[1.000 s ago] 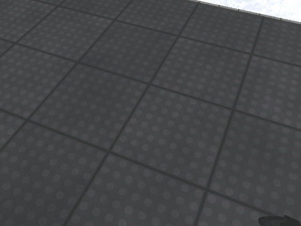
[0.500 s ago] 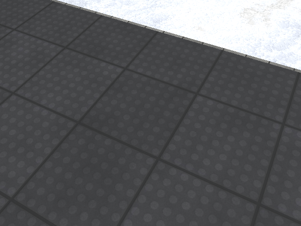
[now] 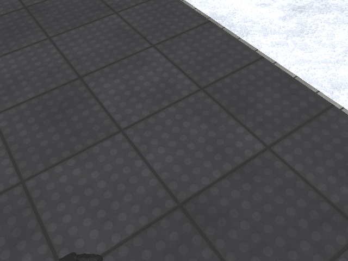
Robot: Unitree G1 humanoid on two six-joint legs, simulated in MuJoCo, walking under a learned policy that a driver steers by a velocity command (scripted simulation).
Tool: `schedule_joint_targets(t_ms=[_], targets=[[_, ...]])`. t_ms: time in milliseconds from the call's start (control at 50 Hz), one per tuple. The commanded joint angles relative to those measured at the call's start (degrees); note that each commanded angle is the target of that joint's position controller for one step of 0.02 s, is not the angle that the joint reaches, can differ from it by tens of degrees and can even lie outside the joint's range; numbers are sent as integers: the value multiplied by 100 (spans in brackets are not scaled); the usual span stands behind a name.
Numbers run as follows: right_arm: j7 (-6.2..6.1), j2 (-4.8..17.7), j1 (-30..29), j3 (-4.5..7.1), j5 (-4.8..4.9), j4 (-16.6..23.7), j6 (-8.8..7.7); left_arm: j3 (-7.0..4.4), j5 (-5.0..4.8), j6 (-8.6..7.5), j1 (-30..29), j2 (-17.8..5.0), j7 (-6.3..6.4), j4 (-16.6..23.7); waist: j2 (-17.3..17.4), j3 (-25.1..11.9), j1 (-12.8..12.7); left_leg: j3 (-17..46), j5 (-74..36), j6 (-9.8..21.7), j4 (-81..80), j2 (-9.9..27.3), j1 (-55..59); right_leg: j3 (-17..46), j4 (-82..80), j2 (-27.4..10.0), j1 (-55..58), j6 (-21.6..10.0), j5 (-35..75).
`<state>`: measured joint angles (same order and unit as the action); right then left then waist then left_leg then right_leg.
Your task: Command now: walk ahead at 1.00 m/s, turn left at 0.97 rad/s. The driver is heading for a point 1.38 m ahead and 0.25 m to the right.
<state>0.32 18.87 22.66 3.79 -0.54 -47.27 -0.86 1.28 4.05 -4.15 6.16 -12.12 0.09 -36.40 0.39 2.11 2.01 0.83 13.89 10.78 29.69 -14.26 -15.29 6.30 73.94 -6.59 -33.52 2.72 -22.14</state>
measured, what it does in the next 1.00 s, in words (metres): walks ahead, turning right: right foot, then left foot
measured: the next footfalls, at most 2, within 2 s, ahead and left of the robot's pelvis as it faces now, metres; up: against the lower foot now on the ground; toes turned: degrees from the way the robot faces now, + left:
right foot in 0.26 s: +0.43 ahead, -0.16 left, +0.00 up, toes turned +11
left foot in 0.66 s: +0.59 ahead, +0.03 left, +0.00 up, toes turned -9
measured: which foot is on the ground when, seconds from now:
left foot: down 0.00-0.26, up 0.28-0.64, down 0.66-1.00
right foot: up 0.00-0.24, down 0.26-0.66, up 0.68-1.00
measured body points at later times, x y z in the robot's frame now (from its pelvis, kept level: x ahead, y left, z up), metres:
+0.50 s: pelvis +0.36 -0.08 +0.02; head +0.42 -0.08 +0.47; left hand +0.31 +0.20 -0.10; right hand +0.61 -0.29 -0.07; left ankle +0.41 +0.05 -0.66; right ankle +0.39 -0.17 -0.72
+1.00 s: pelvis +0.47 -0.07 +0.02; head +0.47 -0.08 +0.47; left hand +0.72 +0.14 -0.06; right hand +0.48 -0.39 -0.07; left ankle +0.55 +0.04 -0.72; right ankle +0.43 -0.18 -0.68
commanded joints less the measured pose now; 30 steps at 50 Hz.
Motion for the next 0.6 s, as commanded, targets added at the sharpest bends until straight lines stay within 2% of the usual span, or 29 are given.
schedule_joint_targets(t_ms=[20,60,100,140,180,200,220,240,260,280,300,320,340,360,380,400,420,440,460,520,560,600], targets=[[-6,821,-406,195,30,590,-304,-183,-10,155,26,-775,-5,522,-367,249,-421,2438,-557,1000,-1985,1599,-989,-361,-1271,-124,59,198,366],[15,837,-359,240,3,661,-320,-114,-115,136,-587,-643,-74,698,-311,319,-161,2275,-269,738,-2152,1333,-1127,-422,-2359,-18,423,205,1613],[61,889,-166,292,46,632,-327,-99,-235,106,-907,-655,-108,776,-1,235,96,2314,-890,527,-1978,1332,-716,-439,-3267,184,713,140,2450],[70,930,-2,327,67,594,-319,-134,-268,88,-1100,-786,-110,824,79,84,260,2420,-1458,370,-1741,1432,-86,-442,-3811,376,881,72,2576],[12,833,222,289,66,445,-327,-164,-221,43,-943,-838,-103,742,212,-49,291,2302,-2388,215,-1428,1688,687,-576,-4319,413,1071,-115,2664],[-20,847,359,275,47,344,-334,-222,-147,11,-659,-938,-69,611,138,-181,230,2143,-3591,57,-966,1706,1207,-694,-4494,597,1242,-236,2389],[-30,984,444,287,6,273,-338,-321,-101,-35,-65,-1092,-4,413,150,-537,-12,1979,-4789,-129,-125,1708,1617,-849,-4614,850,1711,-386,2005],[-27,1010,335,282,3,251,-351,-401,-88,-97,741,-1228,66,185,180,-885,-462,1667,-5107,-336,980,1512,1548,-926,-4804,793,2514,-539,2183],[-46,664,211,190,3,387,-387,-480,-24,-165,1731,-1490,134,16,113,-1450,-877,1476,-3797,-499,2555,1317,637,-144,-4492,-33,3858,-781,2240],[-47,155,1059,71,323,486,-390,-706,-61,-124,2220,-2169,89,-223,-2274,-2655,-600,652,401,-978,5112,140,-1169,3098,-4664,-1879,5791,-2093,4067],[-123,413,852,31,13,376,-360,-687,-217,-61,1988,-1782,-45,-186,-1134,-2439,-600,878,1375,-913,5595,379,-1953,3623,-4860,-1757,5501,-2192,4612],[-119,374,-9,-1,-60,531,-367,-579,-303,-79,1501,-1331,-72,-161,-534,-1576,-573,910,1013,-941,5387,748,-2223,2609,-4869,-1428,4843,-2069,5128],[-86,390,-507,-42,-135,667,-382,-501,-328,-86,1329,-1024,-97,-283,-126,-1056,-504,643,920,-954,4909,1013,-2279,1974,-4977,-1082,4211,-1867,5527],[-40,361,-892,-56,-254,850,-338,-464,-401,-103,1416,-942,-94,-427,-128,-730,-462,531,908,-969,4345,1230,-2273,1586,-5108,-741,3789,-1695,5798],[2,288,-868,-104,-309,906,-254,-467,-419,-93,1393,-963,-73,-539,-316,-586,-288,438,928,-1047,4036,1299,-2139,1440,-5208,-547,3459,-1653,5987],[17,259,-884,-134,-308,942,-189,-498,-423,-82,1410,-1063,-75,-604,-375,-556,-210,362,957,-1129,3748,1308,-1961,1345,-5283,-421,3195,-1630,6239],[26,224,-1075,-151,-289,1034,-131,-515,-432,-61,1448,-1137,-80,-657,-202,-605,-185,235,880,-1188,3359,1276,-1578,1227,-5361,-211,2790,-1484,6593],[16,96,-841,-213,-220,1097,-106,-595,-369,-59,1462,-1411,-74,-696,-568,-631,-8,245,859,-1267,2905,1267,-1558,1246,-5241,-290,2703,-1668,7196],[-6,100,-901,-266,-168,1110,-95,-638,-354,-15,1436,-1449,-71,-716,-632,-631,-1,185,772,-1317,2460,1248,-1514,1152,-5245,-216,2634,-1660,7158],[-29,136,-1446,-332,-84,1237,-34,-691,-379,192,1336,-1397,-57,-623,-687,-818,-90,10,-265,-1289,1414,1005,-661,931,-5236,297,1996,-1236,5808],[-78,194,-1683,-335,-57,1309,4,-744,-398,305,1435,-1417,-50,-605,-718,-831,-164,95,-622,-1253,1069,959,-372,1145,-5053,389,1880,-1049,5146],[-147,273,-1692,-322,-49,1345,-36,-803,-381,397,1403,-1461,-23,-513,-683,-720,-149,328,-647,-1195,565,989,-111,1573,-4807,419,1837,-921,4346]])
Keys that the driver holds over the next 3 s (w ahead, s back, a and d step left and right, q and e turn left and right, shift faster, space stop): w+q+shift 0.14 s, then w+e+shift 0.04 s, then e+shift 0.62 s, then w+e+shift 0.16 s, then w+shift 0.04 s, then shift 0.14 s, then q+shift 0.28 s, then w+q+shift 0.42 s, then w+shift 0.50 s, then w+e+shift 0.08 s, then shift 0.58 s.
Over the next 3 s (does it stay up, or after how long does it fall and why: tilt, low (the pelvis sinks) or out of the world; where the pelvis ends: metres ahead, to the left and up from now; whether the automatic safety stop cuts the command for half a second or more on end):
stays up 1.47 -0.14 0.01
